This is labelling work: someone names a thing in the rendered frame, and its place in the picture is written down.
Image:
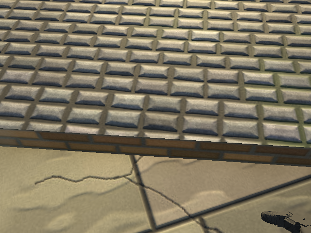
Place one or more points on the right robot hand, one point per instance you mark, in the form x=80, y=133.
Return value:
x=290, y=221

